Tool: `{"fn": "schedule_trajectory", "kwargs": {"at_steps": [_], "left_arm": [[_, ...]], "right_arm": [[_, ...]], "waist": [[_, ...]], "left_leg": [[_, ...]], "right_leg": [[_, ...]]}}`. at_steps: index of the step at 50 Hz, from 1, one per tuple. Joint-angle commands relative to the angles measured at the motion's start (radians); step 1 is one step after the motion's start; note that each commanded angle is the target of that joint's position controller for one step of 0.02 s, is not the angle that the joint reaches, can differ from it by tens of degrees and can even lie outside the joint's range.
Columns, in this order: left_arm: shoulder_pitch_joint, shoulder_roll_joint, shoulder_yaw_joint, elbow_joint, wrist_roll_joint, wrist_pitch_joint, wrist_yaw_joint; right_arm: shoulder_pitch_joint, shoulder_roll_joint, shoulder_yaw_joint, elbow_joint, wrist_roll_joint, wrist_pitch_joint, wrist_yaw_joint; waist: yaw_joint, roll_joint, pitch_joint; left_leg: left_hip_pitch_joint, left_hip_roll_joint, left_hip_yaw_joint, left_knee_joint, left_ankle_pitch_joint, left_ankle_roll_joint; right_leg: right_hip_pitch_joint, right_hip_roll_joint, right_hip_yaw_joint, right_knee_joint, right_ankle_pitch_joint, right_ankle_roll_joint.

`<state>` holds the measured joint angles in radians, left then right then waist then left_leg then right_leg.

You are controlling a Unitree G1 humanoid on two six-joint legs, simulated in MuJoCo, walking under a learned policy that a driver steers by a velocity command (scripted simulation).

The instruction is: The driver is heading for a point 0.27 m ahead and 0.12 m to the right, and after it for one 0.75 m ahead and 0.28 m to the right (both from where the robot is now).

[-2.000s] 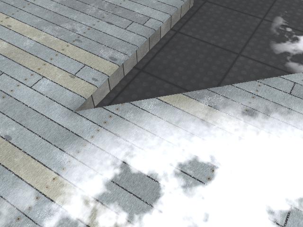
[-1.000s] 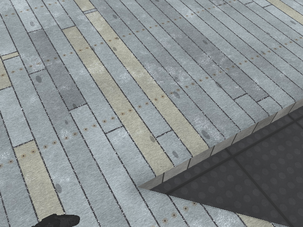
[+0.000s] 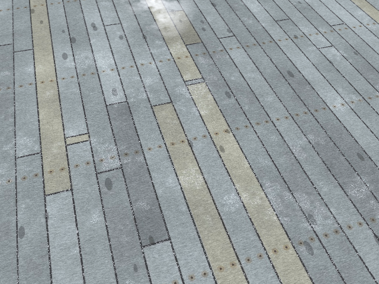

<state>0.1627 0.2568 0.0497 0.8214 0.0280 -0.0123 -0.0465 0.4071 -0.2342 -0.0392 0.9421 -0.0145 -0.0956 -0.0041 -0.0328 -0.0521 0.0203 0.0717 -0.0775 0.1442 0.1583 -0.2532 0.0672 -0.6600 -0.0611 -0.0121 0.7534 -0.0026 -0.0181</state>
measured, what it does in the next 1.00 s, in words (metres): walks ahead, turning right: right foot, then left foot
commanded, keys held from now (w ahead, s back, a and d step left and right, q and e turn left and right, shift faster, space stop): w+e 1.00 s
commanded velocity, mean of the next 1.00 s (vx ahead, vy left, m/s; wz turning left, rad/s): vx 0.50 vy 0.00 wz -0.54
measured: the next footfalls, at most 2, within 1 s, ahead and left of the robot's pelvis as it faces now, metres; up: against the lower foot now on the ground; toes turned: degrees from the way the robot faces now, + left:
right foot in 0.14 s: +0.25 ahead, -0.09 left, +0.00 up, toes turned -9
left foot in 0.68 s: +0.58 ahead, +0.00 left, +0.00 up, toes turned -25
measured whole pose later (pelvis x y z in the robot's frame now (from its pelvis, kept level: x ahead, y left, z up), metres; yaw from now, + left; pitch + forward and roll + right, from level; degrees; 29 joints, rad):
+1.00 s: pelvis +0.54 -0.08 +0.00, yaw -34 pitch +1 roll +1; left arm 0.17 0.31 0.06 0.72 0.04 0.01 -0.06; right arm 0.38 -0.26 -0.04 0.81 -0.02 -0.08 0.00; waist -0.04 -0.06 0.02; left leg -0.07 -0.02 0.16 0.28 -0.23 0.04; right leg -0.66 -0.04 0.03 1.03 -0.16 -0.02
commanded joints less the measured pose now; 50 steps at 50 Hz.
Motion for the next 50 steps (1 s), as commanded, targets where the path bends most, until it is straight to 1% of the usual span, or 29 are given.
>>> {"fn": "schedule_trajectory", "kwargs": {"at_steps": [1, 3, 5, 6, 7, 8, 9, 10, 11, 12, 13, 14, 15, 17, 19, 23, 28, 30, 31, 33, 34, 35, 36, 37, 38, 39, 41, 44, 50], "left_arm": [[-0.145, 0.029, -0.007, -0.114, 0.008, -0.012, -0.011], [-0.123, 0.048, -0.002, -0.124, 0.012, -0.024, -0.012], [-0.056, 0.065, 0.006, -0.112, 0.014, -0.03, -0.002], [0.038, 0.075, 0.014, -0.088, 0.016, -0.031, 0.002], [0.179, 0.1, 0.028, -0.046, 0.024, -0.039, 0.006], [0.324, 0.182, 0.057, -0.023, 0.032, -0.039, 0.02], [0.277, 0.274, 0.085, -0.042, 0.006, -0.024, 0.026], [0.25, 0.253, 0.083, -0.053, -0.024, -0.015, 0.022], [0.201, 0.218, 0.074, -0.052, -0.024, -0.012, 0.029], [0.176, 0.165, 0.059, -0.041, -0.019, -0.012, 0.033], [0.158, 0.142, 0.05, -0.041, -0.021, -0.019, 0.037], [0.14, 0.124, 0.043, -0.044, -0.022, -0.026, 0.037], [0.142, 0.123, 0.04, -0.045, -0.026, -0.036, 0.035], [0.167, 0.15, 0.046, -0.039, -0.028, -0.05, 0.032], [0.191, 0.166, 0.05, -0.034, -0.025, -0.052, 0.034], [0.26, 0.168, 0.053, -0.025, -0.032, -0.051, 0.034], [0.323, 0.18, 0.055, -0.025, -0.015, -0.04, 0.045], [0.301, 0.196, 0.06, -0.038, -0.009, -0.038, 0.054], [0.277, 0.205, 0.062, -0.046, -0.008, -0.038, 0.057], [0.22, 0.22, 0.065, -0.057, -0.01, -0.042, 0.053], [0.212, 0.201, 0.059, -0.058, -0.021, -0.049, 0.044], [0.225, 0.119, 0.035, -0.088, -0.031, -0.059, 0.039], [0.336, 0.072, 0.026, -0.124, -0.045, -0.053, 0.038], [0.306, 0.151, 0.033, -0.079, -0.01, -0.032, 0.049], [0.24, 0.155, 0.036, -0.079, -0.004, -0.026, 0.038], [0.21, 0.138, 0.034, -0.083, -0.006, -0.022, 0.029], [0.199, 0.123, 0.032, -0.085, 0.009, 0.0, 0.009], [0.15, 0.105, 0.027, -0.108, 0.008, 0.017, -0.008], [-0.044, 0.072, 0.009, -0.176, 0.006, 0.016, -0.024]], "right_arm": [[0.004, -0.129, -0.02, -0.029, -0.002, -0.013, -0.015], [-0.009, -0.153, -0.027, -0.024, -0.008, -0.011, -0.024], [-0.022, -0.179, -0.032, -0.026, -0.011, -0.004, -0.028], [-0.014, -0.188, -0.034, -0.026, -0.018, 0.01, -0.029], [-0.015, -0.187, -0.031, -0.037, -0.016, 0.019, -0.028], [-0.014, -0.168, -0.024, -0.07, -0.014, 0.017, -0.025], [0.023, -0.094, -0.013, -0.125, 0.009, 0.008, -0.001], [-0.068, -0.155, -0.02, -0.141, -0.011, 0.0, 0.0], [-0.141, -0.128, -0.009, -0.172, -0.005, -0.011, 0.003], [-0.151, -0.12, -0.005, -0.178, -0.002, -0.017, 0.002], [-0.166, -0.125, -0.008, -0.188, -0.015, -0.006, 0.002], [-0.139, -0.119, -0.005, -0.183, -0.031, 0.015, 0.002], [-0.123, -0.113, -0.005, -0.185, -0.038, 0.034, 0.004], [-0.137, -0.098, -0.002, -0.2, -0.041, 0.057, 0.01], [-0.205, -0.097, -0.002, -0.229, -0.04, 0.065, 0.014], [-0.353, -0.096, 0.002, -0.283, -0.038, 0.07, 0.016], [-0.482, -0.099, 0.011, -0.334, -0.02, 0.052, 0.028], [-0.476, -0.117, 0.01, -0.342, -0.017, 0.042, 0.028], [-0.442, -0.128, 0.008, -0.337, -0.015, 0.037, 0.026], [-0.28, -0.159, -0.007, -0.293, -0.011, 0.029, 0.011], [-0.153, -0.193, -0.021, -0.266, -0.021, 0.013, -0.002], [0.015, -0.27, -0.038, -0.262, -0.042, 0.007, -0.021], [-0.025, -0.35, -0.058, -0.262, -0.044, 0.024, -0.022], [-0.088, -0.249, -0.045, -0.274, -0.031, 0.034, -0.016], [-0.139, -0.169, -0.025, -0.283, -0.023, 0.035, -0.013], [-0.166, -0.135, -0.015, -0.277, -0.024, 0.033, -0.009], [-0.148, -0.125, -0.01, -0.252, -0.017, 0.021, -0.011], [-0.108, -0.135, -0.018, -0.225, -0.001, -0.006, 0.0], [-0.053, -0.141, -0.025, -0.181, -0.004, -0.002, 0.002]], "waist": [[-0.015, 0.111, 0.104], [0.009, 0.095, 0.091], [0.036, 0.123, 0.021], [0.069, 0.141, -0.052], [0.124, 0.112, -0.135], [0.183, 0.032, -0.239], [0.11, -0.247, -0.337], [0.135, -0.033, -0.316], [0.116, 0.037, -0.192], [0.074, 0.105, -0.08], [0.05, 0.113, -0.033], [0.023, 0.096, -0.033], [0.011, 0.077, -0.041], [0.007, 0.054, -0.041], [0.023, 0.034, -0.017], [0.08, 0.0, 0.004], [0.133, -0.013, 0.009], [0.119, -0.026, 0.001], [0.096, -0.033, -0.002], [0.015, -0.027, -0.055], [-0.052, 0.036, -0.126], [-0.104, 0.159, -0.289], [-0.008, 0.415, -0.335], [0.009, 0.201, -0.195], [0.009, 0.102, -0.091], [0.023, 0.087, -0.042], [0.038, 0.17, -0.014], [0.044, 0.164, -0.018], [0.014, 0.137, 0.033]], "left_leg": [[-0.066, 0.311, -0.058, -0.07, 0.382, 0.091], [0.033, 0.333, -0.015, 0.024, 0.605, 0.07], [0.089, 0.326, 0.027, 0.201, 0.958, 0.049], [0.097, 0.317, 0.048, 0.378, 1.09, 0.046], [0.018, 0.288, 0.064, 0.595, 0.984, 0.028], [-0.212, 0.253, 0.066, 0.899, 0.634, 0.007], [-0.651, 0.0, 0.0, 1.286, -0.232, -0.051], [-0.773, 0.053, -0.2, 1.342, -0.204, -0.035], [-0.795, 0.111, -0.211, 1.276, -0.106, -0.033], [-0.759, 0.148, -0.197, 1.169, -0.065, -0.038], [-0.719, 0.168, -0.204, 1.109, -0.073, -0.05], [-0.659, 0.176, -0.201, 1.068, -0.072, -0.064], [-0.631, 0.177, -0.195, 1.033, -0.077, -0.076], [-0.638, 0.176, -0.174, 0.961, -0.049, -0.096], [-0.692, 0.178, -0.156, 0.882, 0.026, -0.112], [-0.752, 0.165, -0.157, 0.697, 0.18, -0.125], [-0.753, 0.122, -0.16, 0.523, 0.205, -0.116], [-0.688, 0.105, -0.175, 0.459, 0.177, -0.101], [-0.616, 0.095, -0.18, 0.419, 0.151, -0.091], [-0.356, 0.049, -0.161, 0.346, 0.077, -0.057], [-0.16, 0.096, -0.198, 0.286, 0.096, -0.026], [0.07, 0.348, -0.445, 0.252, -0.133, 0.023], [0.206, 0.534, -0.908, 0.111, -0.193, 0.121], [0.084, 0.503, -0.873, 0.111, -0.296, 0.113], [-0.038, 0.452, -0.707, 0.099, -0.237, 0.093], [-0.117, 0.401, -0.566, 0.078, -0.093, 0.077], [-0.19, 0.338, -0.391, 0.051, 0.085, 0.055], [-0.18, 0.336, -0.279, 0.028, 0.262, 0.071], [-0.131, 0.311, -0.093, -0.001, 0.369, 0.073]], "right_leg": [[0.038, 0.012, -0.051, -0.117, 0.014, -0.032], [0.031, 0.026, -0.073, -0.168, -0.027, -0.079], [0.128, 0.095, -0.131, -0.18, -0.13, -0.125], [0.232, 0.143, -0.153, -0.18, -0.195, -0.15], [0.42, 0.165, -0.134, -0.25, -0.161, -0.179], [0.683, -0.01, 0.106, -0.268, -0.247, -0.243], [0.981, -0.268, 0.689, -0.389, -0.221, -0.417], [0.967, -0.265, 0.705, -0.442, -0.167, -0.409], [0.843, -0.247, 0.571, -0.462, -0.136, -0.379], [0.694, -0.209, 0.485, -0.493, -0.048, -0.333], [0.602, -0.168, 0.416, -0.502, 0.068, -0.309], [0.542, -0.131, 0.36, -0.513, 0.137, -0.291], [0.514, -0.111, 0.329, -0.522, 0.174, -0.287], [0.488, -0.08, 0.293, -0.537, 0.2, -0.286], [0.484, -0.053, 0.279, -0.558, 0.154, -0.269], [0.541, -0.03, 0.299, -0.555, 0.109, -0.228], [0.646, -0.048, 0.352, -0.475, 0.173, -0.218], [0.657, -0.062, 0.386, -0.429, 0.215, -0.197], [0.636, -0.065, 0.399, -0.408, 0.223, -0.179], [0.555, -0.032, 0.398, -0.282, 0.318, -0.138], [0.491, 0.035, 0.347, -0.093, 0.288, -0.11], [0.375, 0.097, 0.248, 0.19, 0.0, -0.086], [0.082, 0.233, 0.139, 0.393, -0.579, -0.058], [-0.002, 0.125, 0.139, 0.48, -0.504, -0.063], [0.013, 0.094, 0.127, 0.462, -0.406, -0.059], [0.04, 0.064, 0.114, 0.428, -0.355, -0.047], [0.078, 0.031, 0.091, 0.399, -0.324, -0.029], [0.036, 0.023, 0.082, 0.406, -0.261, -0.018], [-0.064, 0.009, 0.032, 0.209, -0.085, 0.001]]}}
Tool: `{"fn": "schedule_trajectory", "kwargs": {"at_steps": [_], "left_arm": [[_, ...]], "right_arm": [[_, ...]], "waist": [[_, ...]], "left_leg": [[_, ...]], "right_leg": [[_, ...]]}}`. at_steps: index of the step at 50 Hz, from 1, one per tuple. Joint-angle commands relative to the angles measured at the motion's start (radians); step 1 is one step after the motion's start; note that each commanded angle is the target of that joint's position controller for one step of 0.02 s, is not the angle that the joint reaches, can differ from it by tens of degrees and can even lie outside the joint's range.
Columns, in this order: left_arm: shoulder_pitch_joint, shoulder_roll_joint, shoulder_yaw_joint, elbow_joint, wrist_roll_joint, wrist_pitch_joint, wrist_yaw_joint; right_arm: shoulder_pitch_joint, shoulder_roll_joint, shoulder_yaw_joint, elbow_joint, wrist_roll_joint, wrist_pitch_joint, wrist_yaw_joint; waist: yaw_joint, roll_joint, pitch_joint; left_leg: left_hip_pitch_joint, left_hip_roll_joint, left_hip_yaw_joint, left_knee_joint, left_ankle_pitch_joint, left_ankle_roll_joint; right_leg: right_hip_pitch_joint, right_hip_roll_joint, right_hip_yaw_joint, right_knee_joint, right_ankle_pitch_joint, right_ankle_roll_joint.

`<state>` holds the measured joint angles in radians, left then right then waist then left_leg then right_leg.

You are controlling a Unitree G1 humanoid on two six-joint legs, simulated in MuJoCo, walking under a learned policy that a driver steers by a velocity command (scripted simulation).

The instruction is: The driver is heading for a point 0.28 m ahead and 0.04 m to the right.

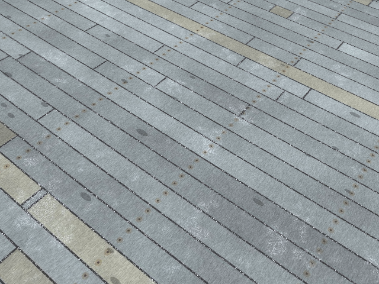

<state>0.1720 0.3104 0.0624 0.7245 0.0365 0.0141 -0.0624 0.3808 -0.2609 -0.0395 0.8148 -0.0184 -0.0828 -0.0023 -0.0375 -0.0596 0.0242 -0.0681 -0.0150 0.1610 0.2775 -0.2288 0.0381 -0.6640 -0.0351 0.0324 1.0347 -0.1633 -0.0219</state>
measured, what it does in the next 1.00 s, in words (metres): walks ahead: right foot, then left foot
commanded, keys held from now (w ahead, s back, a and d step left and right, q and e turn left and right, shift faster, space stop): w+e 0.08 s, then no key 0.92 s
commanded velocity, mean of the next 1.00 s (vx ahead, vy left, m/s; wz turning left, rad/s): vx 0.16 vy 0.00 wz -0.19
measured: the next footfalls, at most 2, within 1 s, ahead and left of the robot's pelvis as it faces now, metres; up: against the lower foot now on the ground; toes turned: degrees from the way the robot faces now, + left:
right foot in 0.22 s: +0.26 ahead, -0.11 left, +0.00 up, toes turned -9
left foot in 0.66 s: +0.28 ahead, +0.08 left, +0.00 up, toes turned -8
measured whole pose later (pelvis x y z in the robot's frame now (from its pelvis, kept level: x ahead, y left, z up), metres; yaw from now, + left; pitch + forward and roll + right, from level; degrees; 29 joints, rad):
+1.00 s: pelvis +0.23 -0.02 +0.00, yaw -9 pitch -2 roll +0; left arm 0.26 0.20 0.01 1.06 0.01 -0.01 0.04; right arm 0.26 -0.18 0.00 1.05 -0.01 -0.01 -0.04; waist 0.00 0.00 0.03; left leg -0.13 -0.01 0.02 0.38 -0.23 0.02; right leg -0.14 0.06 -0.02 0.35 -0.19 -0.05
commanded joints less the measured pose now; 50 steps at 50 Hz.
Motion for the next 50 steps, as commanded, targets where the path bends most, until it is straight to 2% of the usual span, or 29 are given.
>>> {"fn": "schedule_trajectory", "kwargs": {"at_steps": [1, 4, 5, 7, 8, 9, 10, 11, 12, 13, 14, 15, 16, 17, 18, 21, 23, 26, 28, 30, 32, 33, 34, 35, 36, 38, 43, 50], "left_arm": [[-0.084, 0.009, -0.009, -0.089, -0.003, -0.013, -0.013], [-0.181, -0.004, -0.021, -0.125, -0.001, -0.018, -0.027], [-0.195, -0.01, -0.025, -0.13, 0.002, -0.021, -0.027], [-0.177, -0.013, -0.025, -0.127, 0.013, -0.029, -0.016], [-0.131, -0.006, -0.022, -0.112, 0.019, -0.034, -0.007], [-0.041, 0.01, -0.014, -0.084, 0.024, -0.043, 0.002], [0.097, 0.027, -0.003, -0.036, 0.034, -0.057, 0.012], [0.216, 0.096, 0.016, -0.002, 0.047, -0.066, 0.028], [0.193, 0.199, 0.036, -0.019, 0.027, -0.066, 0.04], [0.273, 0.17, 0.042, -0.018, -0.037, -0.054, 0.059], [0.178, 0.128, 0.025, -0.008, -0.042, -0.054, 0.069], [0.111, 0.051, 0.001, -0.003, -0.042, -0.053, 0.071], [0.064, 0.017, -0.012, 0.001, -0.041, -0.052, 0.075], [0.03, -0.001, -0.022, 0.002, -0.042, -0.05, 0.078], [0.021, 0.002, -0.025, 0.006, -0.035, -0.053, 0.075], [0.024, 0.029, -0.02, 0.031, -0.018, -0.07, 0.067], [0.026, 0.016, -0.027, 0.048, -0.017, -0.07, 0.065], [0.057, 0.016, -0.028, 0.077, -0.012, -0.058, 0.066], [0.071, 0.015, -0.028, 0.094, -0.007, -0.048, 0.069], [0.073, 0.013, -0.03, 0.109, -0.008, -0.039, 0.075], [0.062, 0.007, -0.034, 0.121, -0.018, -0.033, 0.082], [0.078, -0.016, -0.042, 0.126, -0.02, -0.037, 0.085], [0.143, -0.034, -0.041, 0.135, -0.026, -0.039, 0.082], [0.17, -0.041, -0.042, 0.174, -0.03, -0.03, 0.081], [0.149, -0.019, -0.037, 0.19, -0.025, -0.028, 0.086], [0.127, 0.004, -0.028, 0.209, -0.027, -0.028, 0.088], [0.12, -0.026, -0.035, 0.265, -0.031, -0.032, 0.094], [0.128, -0.04, -0.042, 0.333, -0.031, -0.027, 0.102]], "right_arm": [[-0.023, -0.116, -0.026, -0.049, 0.001, -0.014, 0.0], [0.015, -0.137, -0.032, -0.025, 0.002, -0.01, -0.005], [0.025, -0.136, -0.031, -0.014, 0.003, -0.006, -0.007], [0.047, -0.149, -0.03, 0.01, 0.003, 0.007, -0.012], [0.049, -0.165, -0.033, 0.019, 0.005, 0.012, -0.017], [0.045, -0.179, -0.035, 0.024, 0.008, 0.018, -0.02], [0.028, -0.18, -0.033, 0.022, 0.018, 0.023, -0.024], [0.028, -0.152, -0.023, -0.007, 0.023, 0.018, -0.021], [0.141, -0.019, 0.012, -0.056, 0.045, 0.024, -0.007], [0.088, -0.114, -0.011, -0.024, 0.024, 0.045, -0.017], [0.018, -0.083, -0.004, -0.041, 0.038, 0.045, -0.015], [-0.016, -0.071, 0.005, -0.036, 0.025, 0.044, -0.014], [-0.026, -0.078, 0.001, -0.026, 0.007, 0.054, -0.013], [0.016, -0.075, 0.001, -0.01, -0.01, 0.074, -0.009], [0.042, -0.068, -0.002, 0.007, -0.014, 0.089, -0.006], [0.055, -0.039, -0.002, 0.026, -0.004, 0.108, -0.003], [0.011, -0.033, -0.002, 0.028, -0.007, 0.118, -0.008], [-0.06, -0.036, -0.002, 0.03, -0.007, 0.129, -0.018], [-0.09, -0.036, -0.001, 0.036, -0.004, 0.129, -0.024], [-0.096, -0.029, 0.003, 0.047, 0.0, 0.122, -0.031], [-0.06, -0.015, 0.011, 0.072, -0.004, 0.105, -0.037], [-0.041, -0.045, 0.008, 0.083, -0.012, 0.091, -0.042], [-0.065, -0.11, 0.0, 0.083, -0.012, 0.079, -0.043], [-0.108, -0.087, 0.003, 0.096, 0.008, 0.076, -0.032], [-0.126, -0.043, 0.014, 0.097, 0.008, 0.071, -0.024], [-0.107, -0.038, 0.016, 0.122, 0.01, 0.068, -0.027], [-0.083, -0.027, 0.018, 0.173, 0.01, 0.069, -0.034], [-0.076, -0.014, 0.024, 0.228, 0.009, 0.07, -0.038]], "waist": [[0.013, 0.146, 0.037], [-0.014, 0.146, 0.063], [-0.015, 0.137, 0.078], [-0.005, 0.145, 0.058], [0.013, 0.164, 0.023], [0.05, 0.173, -0.03], [0.118, 0.148, -0.105], [0.164, 0.067, -0.215], [0.08, -0.167, -0.402], [0.152, 0.008, -0.519], [0.11, -0.022, -0.355], [0.077, 0.023, -0.208], [0.043, 0.033, -0.127], [0.008, 0.015, -0.104], [-0.008, 0.013, -0.106], [-0.028, 0.001, -0.133], [-0.019, -0.02, -0.115], [0.015, -0.049, -0.08], [0.033, -0.046, -0.054], [0.035, -0.035, -0.032], [0.004, 0.012, -0.022], [0.01, 0.051, -0.032], [0.073, 0.138, -0.022], [0.086, 0.181, -0.005], [0.072, 0.157, 0.019], [0.053, 0.154, 0.011], [0.042, 0.084, 0.014], [0.039, 0.066, 0.018]], "left_leg": [[0.009, 0.241, -0.08, -0.119, 0.351, 0.096], [0.045, 0.26, -0.029, -0.114, 0.392, 0.084], [0.058, 0.262, -0.011, -0.089, 0.481, 0.079], [0.103, 0.26, 0.019, 0.013, 0.781, 0.066], [0.121, 0.257, 0.027, 0.097, 0.945, 0.058], [0.123, 0.252, 0.031, 0.222, 1.01, 0.051], [0.062, 0.226, 0.052, 0.407, 0.91, 0.029], [-0.138, 0.182, 0.057, 0.667, 0.528, 0.002], [-0.491, 0.016, 0.013, 1.054, -0.454, -0.044], [-0.448, 0.027, -0.173, 1.103, -0.366, -0.042], [-0.49, 0.06, -0.196, 1.073, -0.294, -0.041], [-0.497, 0.091, -0.19, 0.97, -0.252, -0.041], [-0.467, 0.106, -0.187, 0.901, -0.221, -0.046], [-0.38, 0.106, -0.181, 0.849, -0.191, -0.055], [-0.313, 0.089, -0.169, 0.82, -0.164, -0.059], [-0.251, 0.069, -0.158, 0.729, -0.109, -0.064], [-0.246, 0.073, -0.161, 0.635, -0.078, -0.062], [-0.225, 0.068, -0.158, 0.509, -0.066, -0.056], [-0.207, 0.062, -0.158, 0.438, -0.086, -0.051], [-0.176, 0.05, -0.156, 0.341, -0.099, -0.04], [-0.058, 0.056, -0.162, 0.122, 0.041, -0.023], [0.007, 0.124, -0.236, 0.07, 0.118, -0.013], [-0.014, 0.208, -0.332, 0.065, 0.229, 0.015], [-0.141, 0.209, -0.332, 0.053, 0.171, 0.039], [-0.188, 0.18, -0.311, 0.038, 0.122, 0.021], [-0.165, 0.131, -0.266, 0.033, 0.101, -0.004], [-0.099, 0.129, -0.257, 0.04, 0.141, 0.006], [-0.084, 0.124, -0.25, 0.039, 0.157, 0.011]], "right_leg": [[-0.04, -0.017, -0.03, -0.135, 0.109, 0.001], [0.007, -0.017, -0.091, -0.29, 0.127, -0.027], [0.031, -0.008, -0.105, -0.342, 0.108, -0.038], [0.116, 0.047, -0.146, -0.412, 0.042, -0.065], [0.182, 0.085, -0.159, -0.433, 0.004, -0.082], [0.283, 0.117, -0.151, -0.474, 0.001, -0.103], [0.466, 0.128, -0.128, -0.586, 0.124, -0.126], [0.734, -0.023, 0.016, -0.57, 0.396, -0.164], [1.083, -0.413, 0.457, -0.475, 1.039, -0.353], [1.03, -0.389, 0.431, -0.487, 1.18, -0.376], [0.9, -0.344, 0.317, -0.55, 1.104, -0.349], [0.755, -0.284, 0.239, -0.611, 0.955, -0.292], [0.654, -0.231, 0.194, -0.654, 0.855, -0.245], [0.549, -0.195, 0.143, -0.695, 0.814, -0.224], [0.486, -0.177, 0.103, -0.711, 0.823, -0.211], [0.432, -0.153, 0.05, -0.736, 0.793, -0.208], [0.414, -0.138, 0.044, -0.756, 0.644, -0.19], [0.394, -0.136, 0.077, -0.792, 0.334, -0.179], [0.386, -0.145, 0.114, -0.802, 0.169, -0.184], [0.387, -0.151, 0.148, -0.786, 0.085, -0.184], [0.356, -0.131, 0.154, -0.741, 0.047, -0.139], [0.335, -0.107, 0.154, -0.714, 0.038, -0.099], [0.343, -0.027, 0.093, -0.688, -0.008, -0.068], [0.455, 0.019, 0.049, -0.715, -0.042, -0.052], [0.512, 0.006, 0.062, -0.72, 0.007, -0.048], [0.542, -0.019, 0.076, -0.711, 0.075, -0.058], [0.518, -0.03, 0.077, -0.731, 0.088, -0.05], [0.531, -0.035, 0.074, -0.732, 0.111, -0.044]]}}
